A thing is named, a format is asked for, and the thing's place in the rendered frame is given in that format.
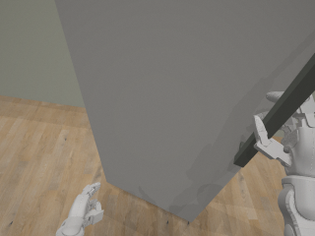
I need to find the robot right forearm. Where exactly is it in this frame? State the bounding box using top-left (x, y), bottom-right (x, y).
top-left (278, 175), bottom-right (315, 236)

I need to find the robot left forearm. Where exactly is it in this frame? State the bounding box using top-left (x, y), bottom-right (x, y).
top-left (55, 216), bottom-right (86, 236)

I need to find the handle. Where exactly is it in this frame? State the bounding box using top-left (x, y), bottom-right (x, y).
top-left (233, 53), bottom-right (315, 168)

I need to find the left robot hand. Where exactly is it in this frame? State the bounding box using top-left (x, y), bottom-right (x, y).
top-left (67, 182), bottom-right (104, 227)

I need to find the right robot hand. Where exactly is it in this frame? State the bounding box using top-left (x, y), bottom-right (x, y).
top-left (252, 91), bottom-right (315, 178)

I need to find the fridge door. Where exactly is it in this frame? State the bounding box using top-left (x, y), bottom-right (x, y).
top-left (54, 0), bottom-right (315, 222)

